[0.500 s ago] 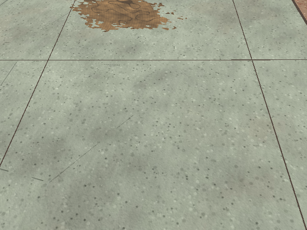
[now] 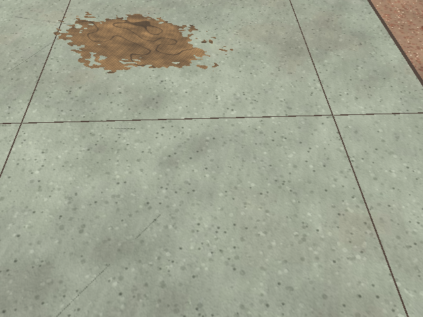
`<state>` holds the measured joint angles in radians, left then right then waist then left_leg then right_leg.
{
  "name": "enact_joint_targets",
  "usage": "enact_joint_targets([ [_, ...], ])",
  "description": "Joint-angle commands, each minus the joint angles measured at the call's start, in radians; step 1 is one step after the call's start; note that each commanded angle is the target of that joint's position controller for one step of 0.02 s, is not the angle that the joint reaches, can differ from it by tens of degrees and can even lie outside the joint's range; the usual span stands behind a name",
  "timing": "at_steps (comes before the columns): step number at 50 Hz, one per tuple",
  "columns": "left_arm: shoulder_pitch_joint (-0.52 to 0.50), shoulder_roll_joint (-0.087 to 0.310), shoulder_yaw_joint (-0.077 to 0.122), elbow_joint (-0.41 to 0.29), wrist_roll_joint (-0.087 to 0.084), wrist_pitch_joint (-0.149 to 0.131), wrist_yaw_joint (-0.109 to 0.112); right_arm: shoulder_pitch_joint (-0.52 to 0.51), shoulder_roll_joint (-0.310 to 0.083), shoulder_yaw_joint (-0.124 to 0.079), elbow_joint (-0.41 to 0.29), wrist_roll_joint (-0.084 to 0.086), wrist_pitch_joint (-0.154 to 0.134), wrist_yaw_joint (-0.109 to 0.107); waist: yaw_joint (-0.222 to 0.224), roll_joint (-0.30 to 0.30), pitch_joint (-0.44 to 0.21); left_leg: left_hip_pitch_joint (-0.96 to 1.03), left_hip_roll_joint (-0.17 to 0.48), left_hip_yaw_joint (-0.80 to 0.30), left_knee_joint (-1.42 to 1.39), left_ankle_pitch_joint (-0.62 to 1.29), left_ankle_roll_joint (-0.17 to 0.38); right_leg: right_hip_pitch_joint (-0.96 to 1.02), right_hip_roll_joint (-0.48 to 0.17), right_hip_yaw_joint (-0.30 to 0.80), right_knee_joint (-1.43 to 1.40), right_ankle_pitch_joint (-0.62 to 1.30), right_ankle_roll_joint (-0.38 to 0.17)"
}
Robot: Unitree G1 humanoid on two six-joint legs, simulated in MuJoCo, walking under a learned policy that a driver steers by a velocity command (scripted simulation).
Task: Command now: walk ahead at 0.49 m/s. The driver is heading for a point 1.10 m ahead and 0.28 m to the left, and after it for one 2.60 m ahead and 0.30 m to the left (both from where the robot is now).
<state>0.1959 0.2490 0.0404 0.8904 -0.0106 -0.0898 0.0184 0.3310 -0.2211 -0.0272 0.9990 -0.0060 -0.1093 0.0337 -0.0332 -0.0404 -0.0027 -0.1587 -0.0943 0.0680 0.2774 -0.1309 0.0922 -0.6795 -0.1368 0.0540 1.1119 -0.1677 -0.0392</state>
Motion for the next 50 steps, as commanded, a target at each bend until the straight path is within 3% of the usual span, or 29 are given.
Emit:
enact_joint_targets([
  [1,0.017,0.046,0.013,-0.044,0.010,0.000,0.004,-0.033,-0.138,-0.023,-0.056,0.003,-0.014,-0.022,0.040,0.071,0.060,-0.084,0.284,-0.208,-0.192,0.080,0.163,-0.033,-0.034,0.005,-0.152,0.162,0.024],
  [5,-0.137,0.028,0.006,-0.084,0.000,-0.011,-0.010,0.046,-0.162,-0.027,-0.038,0.018,-0.002,-0.034,-0.017,0.078,0.064,0.001,0.270,-0.161,-0.179,0.091,0.123,0.006,0.014,-0.038,-0.418,0.285,0.032],
  [10,-0.252,0.040,0.001,-0.134,-0.012,-0.022,-0.043,0.114,-0.171,-0.033,-0.007,0.025,0.021,-0.038,-0.047,0.092,0.092,0.161,0.333,-0.176,-0.102,0.086,0.111,0.000,0.042,-0.042,-0.559,0.185,0.010],
  [12,-0.221,0.063,0.008,-0.138,-0.012,-0.031,-0.052,0.100,-0.184,-0.040,-0.007,0.026,0.031,-0.040,-0.016,0.108,0.074,0.199,0.354,-0.186,-0.044,0.162,0.094,0.070,0.062,-0.054,-0.598,0.105,-0.019],
  [13,-0.160,0.084,0.018,-0.125,-0.011,-0.034,-0.053,0.077,-0.192,-0.042,-0.012,0.025,0.036,-0.040,0.024,0.121,0.039,0.197,0.344,-0.172,0.026,0.302,0.080,0.170,0.089,-0.078,-0.617,0.079,-0.037],
  [14,-0.019,0.122,0.042,-0.082,-0.010,-0.036,-0.050,0.059,-0.178,-0.036,-0.018,0.020,0.041,-0.040,0.095,0.111,-0.043,0.171,0.293,-0.130,0.191,0.463,0.057,0.354,0.125,-0.104,-0.636,0.078,-0.063],
  [15,0.188,0.198,0.068,-0.032,-0.002,-0.037,-0.041,0.050,-0.141,-0.019,-0.042,0.006,0.040,-0.039,0.172,0.051,-0.194,0.007,0.233,-0.075,0.475,0.385,0.020,0.663,0.016,0.016,-0.606,0.100,-0.124],
  [16,0.311,0.310,0.095,-0.006,0.013,-0.029,-0.040,0.161,-0.017,0.019,-0.057,0.003,0.017,-0.028,0.143,-0.207,-0.339,-0.423,0.055,-0.021,0.880,-0.063,-0.060,1.066,-0.234,0.470,-0.675,-0.014,-0.286],
  [17,0.319,0.221,0.071,-0.003,0.011,-0.028,-0.043,0.158,-0.068,0.010,-0.038,0.023,-0.012,-0.022,0.153,-0.209,-0.399,-0.561,0.045,-0.181,1.037,-0.415,-0.048,1.101,-0.275,0.699,-0.806,-0.094,-0.313],
  [18,0.222,0.160,0.051,-0.020,0.006,-0.030,-0.041,0.061,-0.157,-0.015,-0.064,0.054,-0.026,-0.020,0.137,-0.139,-0.236,-0.641,0.105,-0.199,1.088,-0.356,-0.024,0.966,-0.247,0.535,-0.810,-0.084,-0.247],
  [19,0.121,0.120,0.037,-0.044,0.006,-0.029,-0.039,-0.004,-0.164,-0.018,-0.080,0.058,-0.025,-0.026,0.107,-0.060,-0.151,-0.611,0.162,-0.175,1.053,-0.256,-0.019,0.810,-0.209,0.375,-0.831,-0.007,-0.207],
  [20,0.055,0.085,0.026,-0.052,0.009,-0.030,-0.044,-0.034,-0.149,-0.023,-0.082,0.046,-0.015,-0.033,0.078,-0.011,-0.084,-0.568,0.195,-0.165,0.985,-0.187,-0.024,0.677,-0.166,0.268,-0.873,0.050,-0.182],
  [22,0.026,0.052,0.018,-0.035,0.020,-0.039,-0.050,0.006,-0.106,-0.029,-0.069,0.039,0.021,-0.039,0.028,-0.048,-0.034,-0.462,0.225,-0.172,0.908,-0.109,-0.029,0.539,-0.108,0.129,-0.940,0.103,-0.148],
  [24,0.057,0.072,0.025,-0.007,0.027,-0.045,-0.046,0.023,-0.076,-0.031,-0.068,0.041,0.042,-0.040,0.013,-0.040,-0.006,-0.471,0.219,-0.180,0.890,-0.060,-0.036,0.506,-0.097,0.041,-0.965,0.207,-0.153],
  [28,0.089,0.096,0.033,0.018,0.032,-0.043,-0.022,-0.085,-0.080,-0.043,-0.116,0.032,0.047,-0.039,0.025,-0.015,0.031,-0.589,0.199,-0.214,0.728,0.109,-0.049,0.554,-0.099,-0.062,-0.985,0.293,-0.142],
  [32,0.109,0.115,0.034,0.028,0.025,-0.036,-0.002,-0.208,-0.061,-0.037,-0.163,0.024,0.043,-0.018,0.060,-0.008,0.065,-0.570,0.188,-0.141,0.514,0.251,-0.047,0.588,-0.093,-0.152,-1.009,0.273,-0.114],
  [37,0.190,0.134,0.042,0.062,0.011,-0.005,0.008,-0.346,-0.041,-0.027,-0.248,0.025,0.043,0.014,0.106,0.009,0.112,-0.651,0.182,-0.069,0.395,0.167,-0.020,0.783,-0.152,-0.205,-0.940,0.368,-0.105],
  [40,0.155,0.166,0.052,0.046,0.004,0.015,0.015,-0.339,-0.061,-0.037,-0.285,0.030,0.044,0.032,0.067,-0.025,0.077,-0.532,0.126,0.019,0.367,0.027,0.020,0.814,-0.160,-0.254,-0.814,0.704,-0.080],
  [42,0.122,0.198,0.061,0.030,0.002,0.027,0.023,-0.202,-0.115,-0.067,-0.273,0.033,0.050,0.034,-0.020,-0.070,-0.022,-0.309,0.049,0.072,0.370,-0.056,0.065,0.789,-0.149,-0.276,-0.587,0.999,-0.059],
  [43,0.097,0.201,0.060,0.018,-0.003,0.030,0.023,-0.045,-0.173,-0.099,-0.235,0.034,0.050,0.025,-0.106,-0.050,-0.106,-0.073,0.012,0.061,0.287,0.006,0.103,0.702,-0.107,-0.291,-0.372,0.955,-0.031],
  [44,0.103,0.179,0.050,-0.010,0.009,0.018,0.020,0.103,-0.270,-0.134,-0.206,0.030,0.059,0.000,-0.155,0.079,-0.196,0.233,0.161,-0.195,0.242,0.011,0.168,0.436,-0.047,-0.290,-0.044,0.568,0.013],
  [45,0.191,0.029,0.006,-0.058,0.021,-0.021,-0.004,0.049,-0.344,-0.140,-0.239,0.030,0.053,-0.006,-0.024,0.308,-0.302,0.553,0.424,-0.804,0.114,-0.071,0.380,-0.004,0.192,-0.153,0.339,-0.368,0.071],
  [46,0.083,0.112,0.021,-0.083,-0.014,-0.072,-0.024,0.095,-0.264,-0.115,-0.235,0.016,0.049,-0.006,-0.096,0.196,-0.364,0.572,0.432,-0.873,0.017,-0.096,0.359,-0.110,0.158,0.061,0.391,-0.370,0.034],
  [47,0.004,0.134,0.027,-0.115,-0.043,-0.087,-0.029,0.060,-0.203,-0.101,-0.235,0.012,0.040,-0.008,-0.087,0.151,-0.235,0.474,0.394,-0.702,0.025,-0.039,0.303,-0.160,0.108,0.055,0.341,-0.294,0.006],
  [48,-0.009,0.126,0.026,-0.116,-0.029,-0.088,-0.022,-0.022,-0.167,-0.089,-0.250,0.020,0.032,-0.003,-0.027,0.032,-0.134,0.296,0.344,-0.568,0.016,0.062,0.259,-0.115,0.060,0.045,0.228,-0.219,0.003],
  [49,-0.009,0.138,0.038,-0.108,-0.002,-0.076,-0.012,-0.087,-0.131,-0.077,-0.269,0.022,0.030,-0.003,0.010,0.012,-0.096,0.167,0.307,-0.482,0.002,0.137,0.229,-0.042,0.028,0.036,0.139,-0.185,0.012],
  [50,0.012,0.138,0.043,-0.111,0.008,-0.059,-0.012,-0.117,-0.121,-0.071,-0.284,0.016,0.029,-0.007,0.041,0.027,-0.072,0.073,0.281,-0.446,-0.023,0.178,0.224,0.024,0.012,0.038,0.095,-0.164,0.023],
])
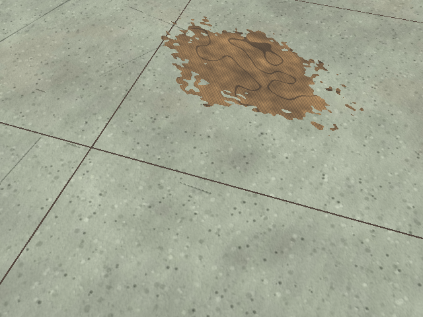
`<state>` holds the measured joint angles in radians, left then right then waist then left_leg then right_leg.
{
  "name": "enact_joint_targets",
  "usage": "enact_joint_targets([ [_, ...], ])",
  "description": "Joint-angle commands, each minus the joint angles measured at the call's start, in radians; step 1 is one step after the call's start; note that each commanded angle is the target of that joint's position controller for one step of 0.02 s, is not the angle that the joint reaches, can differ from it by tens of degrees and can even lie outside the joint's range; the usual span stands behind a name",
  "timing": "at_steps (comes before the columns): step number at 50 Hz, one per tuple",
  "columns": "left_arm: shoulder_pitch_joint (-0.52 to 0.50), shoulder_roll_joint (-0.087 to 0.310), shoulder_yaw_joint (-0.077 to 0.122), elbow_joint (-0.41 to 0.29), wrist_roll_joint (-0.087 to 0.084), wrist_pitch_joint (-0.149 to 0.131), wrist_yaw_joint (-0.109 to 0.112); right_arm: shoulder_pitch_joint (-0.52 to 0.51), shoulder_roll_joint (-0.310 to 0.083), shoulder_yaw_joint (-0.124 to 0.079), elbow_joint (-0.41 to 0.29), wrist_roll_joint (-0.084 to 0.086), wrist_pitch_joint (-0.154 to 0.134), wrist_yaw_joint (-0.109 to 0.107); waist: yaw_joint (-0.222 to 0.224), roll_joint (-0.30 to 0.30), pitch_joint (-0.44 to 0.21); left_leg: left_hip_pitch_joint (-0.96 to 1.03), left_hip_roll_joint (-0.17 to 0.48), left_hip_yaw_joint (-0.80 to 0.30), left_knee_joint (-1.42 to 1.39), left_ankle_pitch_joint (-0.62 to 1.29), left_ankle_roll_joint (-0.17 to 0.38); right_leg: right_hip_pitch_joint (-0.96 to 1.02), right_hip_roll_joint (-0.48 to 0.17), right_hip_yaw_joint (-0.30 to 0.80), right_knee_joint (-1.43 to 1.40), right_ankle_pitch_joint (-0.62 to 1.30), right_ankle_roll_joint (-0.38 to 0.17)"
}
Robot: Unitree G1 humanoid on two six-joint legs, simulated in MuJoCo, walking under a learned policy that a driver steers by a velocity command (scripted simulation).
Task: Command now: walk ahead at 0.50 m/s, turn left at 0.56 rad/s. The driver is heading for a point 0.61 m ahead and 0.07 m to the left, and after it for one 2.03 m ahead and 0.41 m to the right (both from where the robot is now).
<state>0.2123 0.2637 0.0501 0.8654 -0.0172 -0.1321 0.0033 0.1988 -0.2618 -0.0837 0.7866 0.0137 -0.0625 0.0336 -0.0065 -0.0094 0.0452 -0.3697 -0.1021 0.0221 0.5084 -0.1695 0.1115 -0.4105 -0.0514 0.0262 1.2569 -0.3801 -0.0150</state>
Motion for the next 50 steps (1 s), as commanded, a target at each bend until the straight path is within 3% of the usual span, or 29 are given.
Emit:
enact_joint_targets([
  [1,0.007,0.116,0.036,-0.093,0.021,-0.003,0.004,0.010,-0.091,-0.017,-0.076,-0.002,-0.017,-0.011,0.030,0.002,-0.107,0.230,0.275,-0.385,-0.273,0.238,0.206,-0.215,-0.076,0.060,-0.096,0.059,0.015],
  [3,-0.015,0.091,0.032,-0.112,0.032,0.015,0.008,0.032,-0.126,-0.025,-0.077,0.000,-0.021,-0.023,0.035,0.013,-0.084,0.155,0.254,-0.330,-0.293,0.311,0.209,-0.204,-0.069,0.035,-0.196,0.110,0.048],
  [6,-0.139,0.068,0.023,-0.157,0.036,0.020,0.012,0.084,-0.154,-0.033,-0.072,0.006,-0.015,-0.041,-0.004,0.045,-0.056,0.113,0.202,-0.271,-0.287,0.297,0.168,-0.204,-0.031,0.015,-0.429,0.295,0.075],
  [9,-0.239,0.051,0.014,-0.190,0.023,0.014,0.002,0.127,-0.152,-0.033,-0.068,0.011,-0.004,-0.046,-0.050,0.087,-0.053,0.104,0.171,-0.266,-0.259,0.193,0.122,-0.136,0.023,0.007,-0.640,0.453,0.069],
  [12,-0.295,0.078,0.019,-0.223,0.011,0.004,-0.010,0.167,-0.149,-0.032,-0.057,0.016,0.003,-0.048,-0.071,0.105,-0.054,0.168,0.204,-0.344,-0.204,0.130,0.109,-0.116,0.045,0.029,-0.725,0.448,0.055],
  [15,-0.270,0.117,0.034,-0.232,0.009,-0.014,-0.022,0.162,-0.151,-0.034,-0.063,0.013,0.011,-0.055,-0.043,0.134,-0.063,0.250,0.238,-0.439,-0.117,0.120,0.091,-0.064,0.054,0.048,-0.783,0.337,0.022],
  [16,-0.215,0.126,0.041,-0.219,0.009,-0.020,-0.021,0.144,-0.147,-0.032,-0.071,0.012,0.014,-0.057,-0.010,0.149,-0.076,0.251,0.229,-0.450,-0.077,0.151,0.078,0.008,0.059,0.035,-0.813,0.321,0.003],
  [17,-0.118,0.151,0.055,-0.197,0.017,-0.025,-0.016,0.124,-0.123,-0.024,-0.084,0.010,0.013,-0.055,0.041,0.144,-0.130,0.223,0.183,-0.427,0.020,0.209,0.050,0.160,0.045,0.033,-0.840,0.332,-0.028],
  [18,0.035,0.203,0.071,-0.182,0.034,-0.027,-0.008,0.105,-0.071,-0.003,-0.108,-0.003,0.008,-0.049,0.111,0.069,-0.257,0.104,0.126,-0.352,0.272,0.135,0.012,0.416,-0.103,0.162,-0.813,0.309,-0.094],
  [19,0.158,0.277,0.090,-0.155,0.051,-0.013,-0.006,0.234,-0.016,0.013,-0.132,0.021,-0.002,-0.051,0.075,-0.232,-0.393,-0.257,-0.018,-0.211,0.605,-0.273,-0.062,0.772,-0.333,0.583,-0.867,0.145,-0.252],
  [20,0.156,0.210,0.076,-0.154,0.023,-0.007,-0.011,0.268,-0.094,0.008,-0.119,0.031,-0.005,-0.051,0.072,-0.283,-0.377,-0.415,0.048,-0.223,0.782,-0.414,-0.075,0.781,-0.398,0.781,-0.924,-0.050,-0.276],
  [21,0.109,0.131,0.056,-0.172,0.017,0.001,-0.007,0.186,-0.161,-0.010,-0.118,0.028,0.002,-0.049,0.094,-0.158,-0.241,-0.459,0.094,-0.221,0.841,-0.325,-0.085,0.664,-0.355,0.635,-0.942,-0.073,-0.230],
  [22,0.062,0.110,0.046,-0.179,0.023,0.012,-0.005,0.115,-0.163,-0.012,-0.131,0.015,0.008,-0.049,0.086,-0.070,-0.155,-0.432,0.130,-0.181,0.832,-0.246,-0.090,0.530,-0.307,0.481,-0.954,0.027,-0.193],
  [23,0.026,0.098,0.041,-0.172,0.029,0.017,-0.007,0.074,-0.148,-0.014,-0.147,0.004,0.008,-0.047,0.064,-0.045,-0.091,-0.405,0.157,-0.172,0.784,-0.195,-0.091,0.416,-0.264,0.388,-0.982,0.131,-0.179],
  [24,0.006,0.081,0.033,-0.168,0.034,0.017,-0.007,0.070,-0.132,-0.018,-0.152,0.006,0.013,-0.042,0.039,-0.063,-0.066,-0.363,0.184,-0.169,0.745,-0.167,-0.087,0.346,-0.227,0.304,-1.008,0.200,-0.163],
  [26,0.002,0.084,0.036,-0.154,0.027,0.010,-0.011,0.089,-0.089,-0.011,-0.157,0.018,0.027,-0.034,0.019,-0.097,-0.053,-0.322,0.202,-0.138,0.696,-0.144,-0.089,0.282,-0.201,0.199,-1.057,0.268,-0.168],
  [29,0.016,0.127,0.052,-0.128,0.023,0.002,-0.011,0.038,-0.069,-0.005,-0.186,0.009,0.037,-0.034,0.019,-0.072,-0.038,-0.367,0.219,-0.132,0.596,-0.071,-0.106,0.289,-0.219,0.105,-1.095,0.378,-0.191],
  [33,0.050,0.149,0.055,-0.092,0.018,0.012,-0.012,-0.047,-0.042,0.011,-0.197,0.006,0.023,-0.020,0.044,-0.051,-0.033,-0.331,0.205,-0.107,0.362,0.102,-0.100,0.315,-0.191,-0.010,-1.105,0.442,-0.178],
  [36,0.089,0.174,0.057,-0.066,0.001,0.024,-0.011,-0.153,-0.033,0.022,-0.221,0.006,0.009,-0.002,0.079,-0.050,-0.002,-0.273,0.185,-0.042,0.203,0.161,-0.092,0.326,-0.186,-0.058,-1.102,0.417,-0.164],
  [38,0.120,0.183,0.054,-0.042,-0.010,0.040,-0.013,-0.206,-0.032,0.023,-0.245,0.001,0.000,0.005,0.085,-0.059,0.022,-0.234,0.163,-0.013,0.122,0.125,-0.082,0.352,-0.196,-0.040,-1.055,0.554,-0.158],
  [40,0.126,0.205,0.055,-0.026,-0.019,0.055,-0.011,-0.187,-0.061,0.011,-0.248,-0.006,-0.012,0.009,0.054,-0.094,-0.010,-0.151,0.125,0.000,0.045,0.079,-0.058,0.401,-0.202,-0.025,-0.958,0.736,-0.132],
  [42,0.109,0.194,0.047,-0.022,-0.024,0.058,-0.006,0.014,-0.133,-0.023,-0.181,-0.026,-0.020,-0.002,-0.060,-0.087,-0.136,0.176,0.086,0.020,-0.081,0.284,-0.015,0.343,-0.129,-0.059,-0.728,0.853,-0.068],
  [43,0.105,0.133,0.022,-0.051,0.006,0.049,-0.005,0.149,-0.215,-0.042,-0.157,-0.051,-0.017,-0.019,-0.104,-0.005,-0.276,0.472,0.262,-0.128,0.007,0.687,0.039,0.152,-0.063,-0.089,-0.489,0.534,-0.010],
  [44,0.248,0.025,-0.017,-0.047,0.030,0.042,-0.015,0.159,-0.260,-0.036,-0.172,-0.073,-0.004,-0.031,-0.041,0.256,-0.441,0.774,0.572,-0.457,0.059,1.059,0.213,-0.155,0.060,-0.045,-0.134,-0.304,0.060],
  [45,0.277,0.115,0.005,-0.008,-0.005,0.045,-0.013,0.187,-0.220,-0.031,-0.172,-0.056,0.009,-0.026,-0.086,0.204,-0.551,0.729,0.584,-0.485,0.026,0.975,0.253,-0.167,0.048,0.114,-0.001,-0.352,0.066],
  [46,0.182,0.161,0.022,-0.034,-0.032,0.054,-0.011,0.139,-0.185,-0.023,-0.162,-0.038,0.013,-0.022,-0.081,0.168,-0.423,0.633,0.518,-0.365,-0.014,0.852,0.223,-0.250,0.011,0.084,0.025,-0.308,0.066],
  [47,0.125,0.142,0.020,-0.046,-0.025,0.068,0.000,0.068,-0.143,-0.009,-0.154,-0.022,0.010,-0.022,-0.051,0.124,-0.309,0.513,0.461,-0.286,-0.056,0.716,0.174,-0.281,-0.024,0.051,-0.026,-0.239,0.069],
  [48,0.111,0.134,0.025,-0.040,-0.008,0.088,0.010,0.008,-0.102,0.003,-0.150,-0.018,0.007,-0.022,-0.020,0.111,-0.231,0.379,0.426,-0.226,-0.105,0.621,0.146,-0.244,-0.047,0.043,-0.066,-0.177,0.079],
  [50,0.155,0.104,0.029,-0.036,-0.001,0.133,0.023,-0.083,-0.100,0.000,-0.144,-0.038,0.002,-0.025,0.046,0.141,-0.174,0.144,0.396,-0.123,-0.200,0.525,0.132,-0.082,-0.041,0.011,-0.095,-0.084,0.101],
])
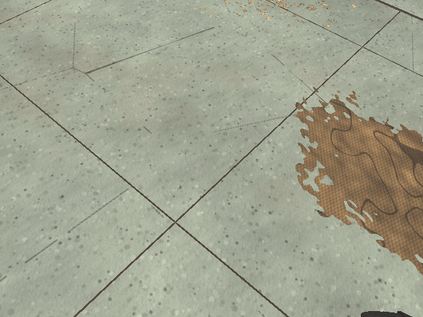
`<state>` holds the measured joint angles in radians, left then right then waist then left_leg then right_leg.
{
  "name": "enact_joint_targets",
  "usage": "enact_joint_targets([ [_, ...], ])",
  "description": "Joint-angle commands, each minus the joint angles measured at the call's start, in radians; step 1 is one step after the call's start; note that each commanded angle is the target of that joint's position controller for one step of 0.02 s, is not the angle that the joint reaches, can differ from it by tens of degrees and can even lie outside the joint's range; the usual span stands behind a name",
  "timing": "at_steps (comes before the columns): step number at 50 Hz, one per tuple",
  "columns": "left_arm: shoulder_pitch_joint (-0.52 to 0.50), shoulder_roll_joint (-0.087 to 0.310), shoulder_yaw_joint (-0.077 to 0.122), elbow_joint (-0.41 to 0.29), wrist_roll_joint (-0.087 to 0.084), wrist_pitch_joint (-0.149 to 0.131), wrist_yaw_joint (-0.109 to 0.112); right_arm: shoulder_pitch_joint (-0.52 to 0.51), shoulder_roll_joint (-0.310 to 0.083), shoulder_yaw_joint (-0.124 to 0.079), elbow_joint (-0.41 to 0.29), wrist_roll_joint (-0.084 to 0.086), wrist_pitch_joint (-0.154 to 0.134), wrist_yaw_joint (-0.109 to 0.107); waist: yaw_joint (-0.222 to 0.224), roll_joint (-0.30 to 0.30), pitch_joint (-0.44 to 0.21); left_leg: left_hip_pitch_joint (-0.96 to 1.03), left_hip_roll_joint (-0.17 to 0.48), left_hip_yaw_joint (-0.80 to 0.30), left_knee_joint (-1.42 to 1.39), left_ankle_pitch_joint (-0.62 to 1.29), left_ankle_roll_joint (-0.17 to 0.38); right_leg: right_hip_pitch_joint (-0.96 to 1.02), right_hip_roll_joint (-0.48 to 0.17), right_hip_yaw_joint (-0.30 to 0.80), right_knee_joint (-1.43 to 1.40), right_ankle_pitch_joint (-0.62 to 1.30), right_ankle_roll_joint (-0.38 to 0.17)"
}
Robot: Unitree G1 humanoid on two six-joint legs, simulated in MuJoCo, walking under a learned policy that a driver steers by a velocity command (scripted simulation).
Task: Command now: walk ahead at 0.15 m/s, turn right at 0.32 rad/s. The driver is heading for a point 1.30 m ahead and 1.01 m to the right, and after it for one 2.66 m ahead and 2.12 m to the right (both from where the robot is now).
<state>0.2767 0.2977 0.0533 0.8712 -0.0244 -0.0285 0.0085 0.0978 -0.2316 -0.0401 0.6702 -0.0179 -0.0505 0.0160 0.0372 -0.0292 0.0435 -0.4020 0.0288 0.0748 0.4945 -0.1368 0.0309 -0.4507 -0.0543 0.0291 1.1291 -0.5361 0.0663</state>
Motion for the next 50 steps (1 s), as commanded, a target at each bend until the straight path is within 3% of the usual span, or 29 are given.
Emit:
enact_joint_targets([
  [1,0.099,0.056,0.027,-0.050,0.008,0.043,0.023,-0.008,-0.138,-0.047,-0.025,-0.014,-0.014,-0.012,0.019,0.164,-0.160,0.131,0.268,-0.143,-0.211,0.462,0.220,-0.020,-0.032,-0.003,0.015,0.097,0.024],
  [3,0.069,0.049,0.031,-0.077,0.014,0.058,0.029,-0.029,-0.152,-0.054,-0.012,-0.015,-0.017,-0.024,0.023,0.161,-0.141,0.102,0.281,-0.098,-0.242,0.383,0.222,-0.024,-0.039,-0.006,-0.045,0.159,0.019],
  [7,-0.029,0.047,0.030,-0.135,0.018,0.071,0.010,-0.027,-0.174,-0.062,0.019,-0.003,0.000,-0.050,-0.007,0.154,-0.131,0.121,0.291,-0.038,-0.265,0.187,0.208,0.002,-0.053,-0.023,-0.211,0.267,-0.009],
  [11,-0.086,0.071,0.041,-0.186,0.017,0.083,-0.014,-0.012,-0.207,-0.073,0.046,0.019,0.024,-0.050,-0.027,0.152,-0.120,0.188,0.328,-0.031,-0.220,0.126,0.184,0.027,-0.038,-0.059,-0.333,0.219,-0.043],
  [13,-0.074,0.070,0.046,-0.196,0.018,0.085,-0.025,-0.021,-0.220,-0.078,0.057,0.035,0.036,-0.049,-0.012,0.146,-0.119,0.214,0.325,-0.015,-0.156,0.114,0.146,0.081,-0.016,-0.094,-0.457,0.243,-0.074],
  [14,-0.049,0.070,0.050,-0.189,0.020,0.083,-0.028,-0.017,-0.214,-0.078,0.066,0.043,0.041,-0.050,0.000,0.132,-0.123,0.206,0.302,0.008,-0.101,0.079,0.112,0.142,0.012,-0.117,-0.549,0.302,-0.096],
  [15,-0.018,0.100,0.063,-0.182,0.027,0.080,-0.021,0.034,-0.185,-0.073,0.091,0.042,0.047,-0.048,-0.001,0.077,-0.119,0.173,0.254,0.045,-0.004,0.002,0.054,0.214,0.029,-0.089,-0.641,0.401,-0.128],
  [16,0.007,0.203,0.090,-0.192,0.029,0.074,-0.004,0.060,-0.137,-0.061,0.090,0.013,0.052,-0.045,-0.024,-0.155,-0.105,0.016,0.141,0.147,0.265,-0.177,-0.040,0.313,-0.137,0.163,-0.745,0.729,-0.197],
  [17,0.001,0.287,0.099,-0.224,0.046,0.064,0.000,0.000,-0.121,-0.052,0.031,-0.013,0.051,-0.048,-0.020,-0.341,-0.089,-0.279,-0.016,0.092,0.525,-0.538,-0.115,0.402,-0.330,0.466,-0.768,0.934,-0.393],
  [18,0.033,0.245,0.089,-0.224,0.061,0.039,-0.012,-0.069,-0.159,-0.062,0.021,-0.005,0.050,-0.052,0.040,-0.202,-0.169,-0.303,-0.021,-0.075,0.673,-0.549,-0.100,0.389,-0.329,0.470,-0.791,0.866,-0.439],
  [19,0.001,0.225,0.082,-0.227,0.056,0.019,-0.014,-0.077,-0.167,-0.067,0.021,0.019,0.052,-0.053,0.014,-0.145,-0.158,-0.316,-0.007,-0.115,0.704,-0.465,-0.079,0.380,-0.276,0.389,-0.789,0.809,-0.390],
  [20,-0.060,0.199,0.077,-0.236,0.036,0.013,-0.008,-0.050,-0.163,-0.071,0.044,0.020,0.056,-0.062,-0.020,-0.085,-0.152,-0.321,0.010,-0.133,0.686,-0.375,-0.071,0.370,-0.227,0.327,-0.777,0.745,-0.330],
  [21,-0.103,0.164,0.066,-0.248,0.017,0.017,0.000,-0.042,-0.179,-0.076,0.054,0.011,0.059,-0.069,-0.035,-0.084,-0.146,-0.310,0.018,-0.143,0.660,-0.322,-0.073,0.349,-0.209,0.301,-0.775,0.737,-0.301],
  [24,-0.113,0.151,0.058,-0.267,0.022,0.027,0.018,-0.014,-0.158,-0.076,0.063,0.014,0.054,-0.066,-0.054,-0.085,-0.183,-0.228,-0.016,-0.138,0.625,-0.225,-0.084,0.323,-0.160,0.258,-0.773,0.765,-0.289],
  [28,-0.086,0.172,0.067,-0.277,0.015,0.037,0.033,-0.053,-0.127,-0.061,0.054,0.019,0.048,-0.061,-0.028,-0.096,-0.174,-0.198,-0.035,-0.157,0.414,-0.191,-0.105,0.344,-0.145,0.297,-0.769,0.649,-0.289],
  [31,-0.095,0.183,0.072,-0.291,0.019,0.047,0.032,-0.059,-0.132,-0.060,0.054,0.023,0.044,-0.051,-0.019,-0.118,-0.152,-0.119,-0.050,-0.159,0.308,-0.200,-0.109,0.283,-0.134,0.344,-0.774,0.541,-0.295],
  [35,-0.113,0.181,0.073,-0.307,0.016,0.057,0.022,-0.040,-0.148,-0.063,0.054,0.030,0.028,-0.035,-0.016,-0.139,-0.147,-0.033,-0.070,-0.164,0.184,-0.229,-0.094,0.269,-0.121,0.430,-0.751,0.562,-0.293],
  [38,-0.153,0.173,0.070,-0.323,0.000,0.068,0.024,0.033,-0.153,-0.069,0.070,0.031,0.013,-0.020,-0.063,-0.135,-0.156,0.110,-0.075,-0.143,-0.063,-0.099,-0.063,0.253,-0.074,0.453,-0.693,0.588,-0.247],
  [39,-0.148,0.155,0.065,-0.329,-0.002,0.071,0.028,0.070,-0.180,-0.078,0.080,0.025,0.013,-0.020,-0.070,-0.106,-0.165,0.218,-0.018,-0.167,-0.139,0.001,-0.039,0.190,-0.035,0.428,-0.651,0.492,-0.204],
  [40,-0.111,0.101,0.051,-0.333,0.008,0.071,0.027,0.093,-0.249,-0.093,0.075,0.006,0.019,-0.026,-0.046,0.073,-0.186,0.342,0.184,-0.340,-0.170,0.087,0.037,0.049,0.060,0.314,-0.465,0.220,-0.146],
  [41,-0.097,0.112,0.057,-0.367,0.002,0.061,0.023,0.071,-0.304,-0.102,0.077,-0.022,0.028,-0.027,-0.009,0.341,-0.128,0.316,0.359,-0.578,-0.205,0.269,0.212,-0.153,0.203,0.124,-0.274,-0.101,-0.088],
  [42,-0.079,0.198,0.082,-0.345,0.020,0.052,0.020,0.025,-0.243,-0.087,0.042,-0.024,0.022,-0.030,-0.019,0.249,-0.119,0.274,0.402,-0.572,-0.203,0.288,0.270,-0.170,0.124,0.144,-0.054,-0.092,-0.049],
  [43,-0.062,0.223,0.097,-0.320,0.011,0.055,0.015,-0.027,-0.192,-0.073,0.025,-0.014,0.023,-0.038,0.001,0.184,-0.109,0.252,0.336,-0.458,-0.185,0.263,0.229,-0.161,0.111,0.137,0.026,-0.021,-0.035],
  [44,-0.041,0.199,0.096,-0.296,0.010,0.067,0.017,-0.063,-0.172,-0.067,0.015,-0.001,0.026,-0.042,0.013,0.154,-0.090,0.246,0.266,-0.364,-0.173,0.216,0.180,-0.164,0.101,0.120,0.066,0.035,-0.016],
  [45,-0.041,0.178,0.091,-0.294,0.014,0.076,0.018,-0.067,-0.161,-0.062,0.013,0.013,0.028,-0.047,0.000,0.154,-0.075,0.259,0.243,-0.318,-0.170,0.215,0.168,-0.196,0.096,0.113,0.107,0.089,0.002],
  [47,-0.070,0.129,0.074,-0.313,0.003,0.082,0.010,-0.033,-0.168,-0.059,0.018,0.011,0.039,-0.057,-0.023,0.162,-0.062,0.264,0.206,-0.229,-0.181,0.247,0.172,-0.198,0.084,0.059,0.081,0.141,0.023],
  [50,-0.146,0.100,0.058,-0.356,0.000,0.079,0.005,0.035,-0.197,-0.069,0.025,0.003,0.053,-0.065,-0.077,0.191,-0.086,0.371,0.234,-0.197,-0.178,0.274,0.194,-0.211,0.045,0.021,-0.074,0.153,0.042],
])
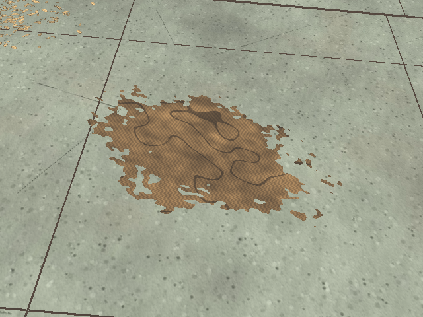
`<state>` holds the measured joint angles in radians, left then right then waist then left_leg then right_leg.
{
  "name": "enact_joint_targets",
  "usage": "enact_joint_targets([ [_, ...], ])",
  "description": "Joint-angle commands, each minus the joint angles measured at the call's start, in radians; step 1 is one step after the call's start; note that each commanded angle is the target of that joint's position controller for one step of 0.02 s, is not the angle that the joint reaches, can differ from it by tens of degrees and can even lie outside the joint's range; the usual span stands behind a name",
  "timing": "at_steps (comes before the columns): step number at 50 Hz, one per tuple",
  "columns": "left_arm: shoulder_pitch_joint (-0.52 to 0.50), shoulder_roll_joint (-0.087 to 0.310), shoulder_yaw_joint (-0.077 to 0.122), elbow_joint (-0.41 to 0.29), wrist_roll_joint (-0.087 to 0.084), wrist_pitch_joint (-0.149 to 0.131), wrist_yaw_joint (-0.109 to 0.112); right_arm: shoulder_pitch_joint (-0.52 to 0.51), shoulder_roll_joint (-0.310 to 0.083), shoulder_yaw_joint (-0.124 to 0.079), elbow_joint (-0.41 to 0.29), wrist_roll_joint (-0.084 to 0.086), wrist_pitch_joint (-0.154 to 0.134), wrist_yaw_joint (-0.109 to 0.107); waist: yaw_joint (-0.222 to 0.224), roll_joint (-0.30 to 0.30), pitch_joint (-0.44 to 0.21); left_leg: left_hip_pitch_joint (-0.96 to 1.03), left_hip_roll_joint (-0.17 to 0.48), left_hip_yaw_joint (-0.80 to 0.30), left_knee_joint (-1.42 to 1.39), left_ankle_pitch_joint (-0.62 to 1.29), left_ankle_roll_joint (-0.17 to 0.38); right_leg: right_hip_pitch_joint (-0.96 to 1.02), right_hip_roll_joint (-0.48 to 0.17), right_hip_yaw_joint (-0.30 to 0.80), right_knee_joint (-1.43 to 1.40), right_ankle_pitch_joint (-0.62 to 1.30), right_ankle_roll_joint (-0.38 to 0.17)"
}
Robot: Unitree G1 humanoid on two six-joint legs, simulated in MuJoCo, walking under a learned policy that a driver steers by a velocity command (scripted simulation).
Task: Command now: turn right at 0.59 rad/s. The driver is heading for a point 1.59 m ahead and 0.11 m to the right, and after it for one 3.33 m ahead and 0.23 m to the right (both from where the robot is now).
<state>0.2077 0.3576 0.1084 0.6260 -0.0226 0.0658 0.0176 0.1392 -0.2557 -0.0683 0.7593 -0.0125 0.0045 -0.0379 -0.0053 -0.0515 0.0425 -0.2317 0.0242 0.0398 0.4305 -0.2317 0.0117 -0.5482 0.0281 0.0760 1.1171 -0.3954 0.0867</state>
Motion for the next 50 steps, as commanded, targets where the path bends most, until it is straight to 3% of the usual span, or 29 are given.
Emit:
enact_joint_targets([
  [1,-0.083,0.033,-0.002,-0.119,0.001,-0.016,-0.008,-0.004,-0.187,-0.045,-0.065,-0.001,0.001,-0.010,-0.040,0.218,-0.097,0.208,0.248,-0.148,-0.109,0.375,0.214,-0.082,-0.051,-0.038,-0.116,0.005,0.021],
  [4,-0.092,0.023,-0.015,-0.135,0.001,-0.017,-0.023,0.014,-0.230,-0.060,-0.067,0.017,0.000,0.004,-0.061,0.234,-0.104,0.143,0.265,-0.126,-0.173,0.042,0.204,0.037,-0.071,-0.102,-0.269,-0.006,-0.012],
  [7,-0.068,0.042,-0.009,-0.132,-0.001,-0.024,-0.036,0.015,-0.247,-0.065,-0.065,0.034,-0.017,0.025,-0.045,0.236,-0.067,0.077,0.283,-0.118,-0.196,-0.134,0.182,0.141,-0.062,-0.142,-0.412,-0.004,-0.071],
  [9,0.017,0.032,-0.006,-0.095,-0.001,-0.032,-0.041,-0.007,-0.239,-0.061,-0.058,0.053,-0.025,0.037,0.012,0.203,-0.065,0.019,0.270,-0.071,-0.136,-0.176,0.150,0.289,-0.037,-0.181,-0.586,0.088,-0.117],
  [10,0.101,0.039,0.003,-0.053,-0.002,-0.036,-0.038,0.001,-0.204,-0.052,-0.050,0.052,-0.028,0.041,0.043,0.166,-0.082,-0.048,0.237,-0.023,-0.047,-0.191,0.122,0.421,-0.003,-0.198,-0.638,0.093,-0.139],
  [11,0.216,0.072,0.021,-0.015,-0.007,-0.042,-0.030,0.003,-0.135,-0.030,-0.047,0.036,-0.033,0.048,0.085,0.046,-0.117,-0.188,0.177,0.060,0.181,-0.200,0.068,0.611,-0.051,-0.083,-0.685,0.073,-0.179],
  [12,0.292,0.202,0.042,-0.025,0.004,-0.055,-0.017,-0.055,-0.047,0.002,-0.113,-0.008,-0.048,0.057,0.094,-0.274,-0.121,-0.532,0.041,0.127,0.603,-0.390,-0.026,0.764,-0.332,0.402,-0.784,0.034,-0.311],
  [13,0.278,0.186,0.031,-0.052,0.014,-0.090,-0.031,-0.124,-0.125,-0.017,-0.145,0.021,-0.074,0.059,0.124,-0.198,-0.107,-0.684,-0.002,-0.047,0.736,-0.386,-0.020,0.692,-0.429,0.636,-0.907,-0.104,-0.446],
  [14,0.237,0.121,0.009,-0.045,0.016,-0.112,-0.035,-0.132,-0.177,-0.032,-0.144,0.050,-0.087,0.067,0.099,-0.141,-0.027,-0.716,0.050,-0.081,0.756,-0.294,0.001,0.654,-0.408,0.553,-0.928,-0.130,-0.423],
  [15,0.199,0.080,-0.005,-0.044,0.014,-0.125,-0.034,-0.105,-0.190,-0.036,-0.123,0.047,-0.094,0.073,0.072,-0.114,0.017,-0.705,0.079,-0.081,0.727,-0.181,0.014,0.617,-0.359,0.445,-0.922,-0.090,-0.380],
  [16,0.156,0.066,-0.013,-0.050,0.014,-0.126,-0.030,-0.087,-0.185,-0.036,-0.098,0.028,-0.098,0.072,0.052,-0.078,0.021,-0.669,0.093,-0.082,0.683,-0.099,0.012,0.590,-0.312,0.362,-0.922,-0.006,-0.345],
  [17,0.132,0.064,-0.018,-0.054,0.016,-0.126,-0.025,-0.072,-0.185,-0.038,-0.088,0.017,-0.100,0.074,0.036,-0.082,0.025,-0.624,0.098,-0.078,0.635,-0.029,0.002,0.561,-0.281,0.293,-0.935,0.110,-0.323],
  [21,0.163,0.071,-0.019,-0.026,0.020,-0.133,-0.007,-0.081,-0.131,-0.020,-0.064,0.015,-0.094,0.079,0.034,-0.034,-0.004,-0.564,0.068,-0.045,0.491,0.164,-0.039,0.563,-0.231,0.133,-0.952,0.424,-0.294],
  [27,0.235,0.087,-0.014,0.045,0.013,-0.136,-0.001,-0.236,-0.091,0.008,-0.109,0.032,-0.101,0.097,0.089,-0.043,0.066,-0.472,0.026,-0.019,0.188,0.336,-0.034,0.524,-0.223,0.057,-0.987,0.389,-0.275],
  [31,0.255,0.095,-0.009,0.087,0.001,-0.127,0.001,-0.270,-0.102,0.011,-0.133,0.032,-0.115,0.115,0.079,-0.049,0.088,-0.456,0.010,-0.019,0.092,0.274,0.017,0.611,-0.271,0.061,-0.940,0.490,-0.266],
  [33,0.242,0.111,-0.004,0.096,0.003,-0.119,0.006,-0.215,-0.128,0.000,-0.124,0.028,-0.117,0.114,0.042,-0.074,0.035,-0.357,-0.027,0.008,0.078,0.203,0.050,0.656,-0.272,0.050,-0.853,0.754,-0.246],
  [34,0.237,0.123,-0.001,0.099,0.006,-0.114,0.008,-0.148,-0.153,-0.012,-0.111,0.025,-0.114,0.105,0.007,-0.097,-0.028,-0.252,-0.063,0.037,0.089,0.162,0.072,0.672,-0.261,0.040,-0.761,0.970,-0.234],
  [35,0.222,0.117,-0.007,0.100,0.008,-0.106,0.010,-0.003,-0.190,-0.032,-0.076,0.024,-0.110,0.093,-0.073,-0.089,-0.127,-0.046,-0.089,0.062,0.072,0.182,0.107,0.633,-0.220,0.003,-0.582,1.111,-0.208],
  [36,0.228,0.090,-0.022,0.090,0.021,-0.106,0.013,0.180,-0.232,-0.044,-0.043,0.017,-0.105,0.080,-0.149,-0.056,-0.263,0.292,0.030,-0.063,0.131,0.206,0.165,0.427,-0.189,0.002,-0.329,0.932,-0.177],
  [37,0.361,-0.042,-0.056,0.071,0.020,-0.121,0.001,0.300,-0.319,-0.065,-0.017,0.001,-0.102,0.076,-0.090,0.236,-0.445,0.677,0.321,-0.590,0.072,-0.037,0.345,0.018,0.006,-0.011,0.122,0.239,-0.096],
  [38,0.309,0.018,-0.051,0.086,0.002,-0.145,-0.004,0.303,-0.230,-0.041,-0.005,0.020,-0.106,0.080,-0.125,0.266,-0.496,0.679,0.356,-0.837,-0.111,-0.172,0.349,-0.086,0.053,0.125,0.248,-0.158,-0.104],
  [39,0.194,0.076,-0.032,0.051,-0.030,-0.155,-0.013,0.215,-0.196,-0.028,-0.009,0.029,-0.102,0.073,-0.111,0.225,-0.286,0.531,0.329,-0.674,-0.142,-0.237,0.295,-0.190,-0.016,0.098,0.286,-0.118,-0.111],
  [40,0.125,0.079,-0.039,0.034,-0.027,-0.165,-0.015,0.147,-0.170,-0.020,-0.021,0.026,-0.096,0.066,-0.083,0.131,-0.176,0.361,0.292,-0.542,-0.165,-0.185,0.260,-0.177,-0.077,0.053,0.231,-0.032,-0.123],
  [41,0.086,0.069,-0.037,0.028,-0.006,-0.167,-0.014,0.097,-0.151,-0.013,-0.025,0.015,-0.095,0.065,-0.047,0.081,-0.099,0.210,0.256,-0.458,-0.194,-0.100,0.244,-0.147,-0.117,0.026,0.159,0.029,-0.124],
  [42,0.103,0.062,-0.033,0.036,0.002,-0.159,-0.012,0.066,-0.128,-0.005,-0.032,0.000,-0.101,0.066,-0.008,0.095,-0.073,0.112,0.218,-0.392,-0.224,-0.022,0.235,-0.083,-0.150,0.030,0.112,0.075,-0.124],
  [43,0.136,0.042,-0.036,0.049,0.003,-0.148,-0.012,0.049,-0.123,-0.004,-0.032,-0.002,-0.105,0.067,0.015,0.119,-0.071,0.053,0.201,-0.355,-0.254,0.011,0.241,-0.037,-0.161,0.028,0.090,0.096,-0.118],
  [45,0.155,0.008,-0.044,0.059,0.008,-0.128,-0.007,0.050,-0.131,-0.006,-0.015,0.011,-0.119,0.068,0.036,0.129,-0.048,-0.016,0.190,-0.278,-0.298,0.084,0.260,-0.025,-0.176,0.009,0.031,0.111,-0.095],
  [48,0.053,-0.002,-0.050,0.025,0.024,-0.129,-0.002,0.079,-0.160,-0.012,0.005,0.015,-0.123,0.058,0.017,0.109,-0.005,-0.018,0.170,-0.192,-0.329,0.176,0.258,-0.096,-0.190,-0.009,-0.126,0.263,-0.060],
  [50,-0.020,-0.018,-0.058,0.011,0.022,-0.140,-0.009,0.098,-0.169,-0.013,0.011,0.022,-0.116,0.053,-0.009,0.096,0.005,0.000,0.136,-0.130,-0.324,0.216,0.228,-0.082,-0.175,-0.031,-0.289,0.390,-0.057],
])
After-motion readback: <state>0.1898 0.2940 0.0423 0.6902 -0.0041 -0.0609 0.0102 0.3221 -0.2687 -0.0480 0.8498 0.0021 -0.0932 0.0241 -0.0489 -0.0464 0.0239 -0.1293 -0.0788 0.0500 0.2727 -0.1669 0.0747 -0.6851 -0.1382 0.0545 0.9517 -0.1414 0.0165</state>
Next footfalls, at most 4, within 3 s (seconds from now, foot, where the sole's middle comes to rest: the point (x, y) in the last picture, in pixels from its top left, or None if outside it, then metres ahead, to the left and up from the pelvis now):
0.22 right None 0.02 -0.15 -0.78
0.72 left None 0.43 -0.02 -0.78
1.24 right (303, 255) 0.66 -0.33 -0.78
1.76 left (245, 173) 1.00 -0.15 -0.78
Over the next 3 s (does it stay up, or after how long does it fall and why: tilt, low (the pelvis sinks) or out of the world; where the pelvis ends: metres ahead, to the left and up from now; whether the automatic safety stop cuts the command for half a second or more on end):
stays up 1.45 -0.07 0.00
